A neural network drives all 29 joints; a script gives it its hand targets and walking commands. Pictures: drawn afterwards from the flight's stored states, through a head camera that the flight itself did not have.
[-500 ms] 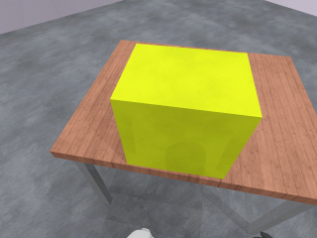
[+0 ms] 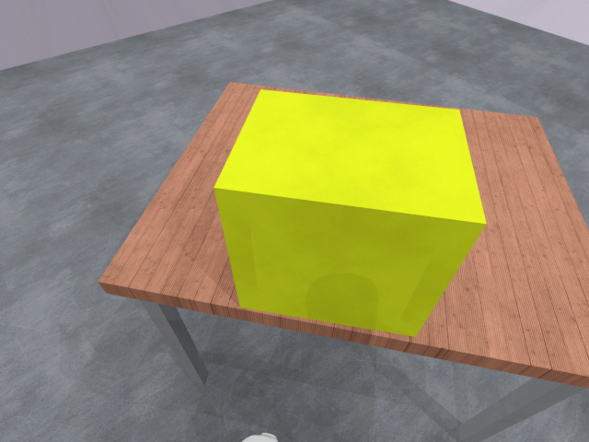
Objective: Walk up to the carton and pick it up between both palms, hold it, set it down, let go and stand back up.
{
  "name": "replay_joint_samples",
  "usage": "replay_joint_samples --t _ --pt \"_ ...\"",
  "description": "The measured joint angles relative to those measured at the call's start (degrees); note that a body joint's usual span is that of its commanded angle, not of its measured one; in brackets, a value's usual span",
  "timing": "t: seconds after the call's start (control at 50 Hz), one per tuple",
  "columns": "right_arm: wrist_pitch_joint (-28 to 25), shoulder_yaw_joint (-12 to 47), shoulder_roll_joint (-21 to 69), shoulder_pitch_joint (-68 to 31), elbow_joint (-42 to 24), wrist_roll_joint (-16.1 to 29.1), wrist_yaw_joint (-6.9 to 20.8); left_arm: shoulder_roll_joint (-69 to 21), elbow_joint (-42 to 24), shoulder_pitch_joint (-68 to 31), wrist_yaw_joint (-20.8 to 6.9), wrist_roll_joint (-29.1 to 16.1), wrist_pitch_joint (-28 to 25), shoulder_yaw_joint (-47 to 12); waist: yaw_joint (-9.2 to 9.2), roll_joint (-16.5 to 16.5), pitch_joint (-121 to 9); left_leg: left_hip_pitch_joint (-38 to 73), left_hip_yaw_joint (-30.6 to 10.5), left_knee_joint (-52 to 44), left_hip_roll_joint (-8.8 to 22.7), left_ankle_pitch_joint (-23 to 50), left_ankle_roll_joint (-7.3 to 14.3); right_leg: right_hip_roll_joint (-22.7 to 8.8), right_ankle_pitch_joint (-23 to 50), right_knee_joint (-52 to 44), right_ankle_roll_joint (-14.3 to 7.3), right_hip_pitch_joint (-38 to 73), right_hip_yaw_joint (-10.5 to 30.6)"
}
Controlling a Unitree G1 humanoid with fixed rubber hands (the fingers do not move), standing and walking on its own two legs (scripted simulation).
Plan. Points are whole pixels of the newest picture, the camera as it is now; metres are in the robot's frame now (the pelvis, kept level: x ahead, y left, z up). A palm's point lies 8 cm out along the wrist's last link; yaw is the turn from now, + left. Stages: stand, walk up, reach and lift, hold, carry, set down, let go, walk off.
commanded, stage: stand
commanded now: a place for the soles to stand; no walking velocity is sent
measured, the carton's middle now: (340, 216) +0.45 -0.03 +0.04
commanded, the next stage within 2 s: reach and lift in 0.36 s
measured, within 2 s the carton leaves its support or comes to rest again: neither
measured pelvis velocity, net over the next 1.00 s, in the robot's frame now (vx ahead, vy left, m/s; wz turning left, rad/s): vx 0.02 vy -0.01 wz -0.20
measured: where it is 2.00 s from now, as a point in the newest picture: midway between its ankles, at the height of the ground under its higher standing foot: outside the picture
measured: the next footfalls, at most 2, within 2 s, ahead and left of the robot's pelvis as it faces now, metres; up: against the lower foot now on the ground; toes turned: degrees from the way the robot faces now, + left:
none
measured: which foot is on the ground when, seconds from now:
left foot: down 0.00-1.00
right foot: down 0.00-1.00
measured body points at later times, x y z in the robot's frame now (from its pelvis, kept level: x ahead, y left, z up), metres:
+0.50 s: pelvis -0.01 +0.00 -0.01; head +0.03 +0.01 +0.43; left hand +0.11 +0.27 -0.14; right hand +0.13 -0.26 -0.13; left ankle +0.10 +0.11 -0.72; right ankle -0.04 -0.09 -0.72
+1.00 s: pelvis +0.02 -0.01 +0.02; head +0.05 +0.00 +0.47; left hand +0.22 +0.23 -0.08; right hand +0.17 -0.26 -0.07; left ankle +0.10 +0.11 -0.72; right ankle -0.04 -0.09 -0.72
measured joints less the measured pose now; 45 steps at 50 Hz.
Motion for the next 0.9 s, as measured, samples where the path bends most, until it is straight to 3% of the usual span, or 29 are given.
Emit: replay_joint_samples --t 0.22,0.38,0.42,0.46,0.52,0.58,0.64,0.74,0.9 --pt "0.1 0.4 0.5 -0.9 0.4 0.1 -0.8 0.4 0.2 0.9 0.2 0.2 -1.3 0.6 0.06 0.5 -0.7 -0.4 -0.1 -3.0 1.1 1.7 -0.4 1.2 2.4 -3.6 -0.2 -0.4 0.3" --pt "0.2 0.0 -0.3 -0.7 0.4 -0.2 -0.2 -0.1 0.5 1.6 0.3 0.2 -0.5 0.3 -0.07 1.1 -0.2 -0.1 0.2 -0.4 0.3 0.0 0.0 0.2 0.3 -0.7 -0.1 -0.1 0.3" --pt "-3.8 -2.0 1.1 -4.7 6.3 -3.8 0.7 0.5 -2.4 1.0 1.0 -0.4 5.2 1.1 1.46 -0.5 -1.4 -2.6 3.8 1.1 1.8 -0.7 -0.4 0.0 -0.8 3.1 -0.2 -4.4 2.9" --pt "-6.4 -4.0 2.6 -10.7 11.0 -6.0 1.9 1.3 -5.0 -2.0 2.0 -1.7 11.1 1.7 1.69 -2.0 -0.5 -4.6 6.4 3.7 2.9 -2.0 -0.6 0.2 -2.2 7.5 -0.3 -7.9 5.2" --pt "-9.2 -3.7 3.7 -16.7 13.0 -5.2 3.2 2.0 -9.2 -8.5 3.2 -2.9 16.6 2.3 1.24 -3.4 2.1 -5.4 7.7 6.0 4.0 -2.9 -0.8 1.0 -2.8 10.3 -0.8 -9.4 6.6" --pt "-10.9 -1.6 4.0 -18.9 13.2 -2.1 4.4 0.6 -13.4 -13.7 3.8 -1.9 18.4 3.6 0.93 -3.8 4.1 -2.7 8.1 3.8 5.3 -2.1 -1.1 2.2 -1.1 7.3 -0.9 -6.9 7.2" --pt "-10.8 0.7 3.8 -17.9 12.3 -0.2 4.7 -1.6 -14.9 -16.4 3.4 -0.3 18.8 4.8 0.57 -4.2 3.7 1.4 8.9 -2.0 6.1 0.1 -1.2 3.0 1.9 1.3 -0.9 -3.2 8.1" --pt "-9.1 2.2 1.6 -13.9 7.5 0.4 3.5 -4.1 -11.8 -17.4 2.4 0.6 18.5 6.6 0.49 -4.1 1.4 5.9 10.6 -9.5 6.5 3.0 -1.1 3.3 5.1 -5.5 -0.6 0.0 9.9" --pt "-9.8 1.5 0.2 -10.3 1.4 2.1 3.4 -3.8 -9.4 -13.5 2.1 -2.4 11.6 7.0 2.02 -3.1 -0.1 7.1 11.9 -13.6 6.5 4.0 -0.9 3.3 6.5 -9.5 -0.3 0.8 11.2"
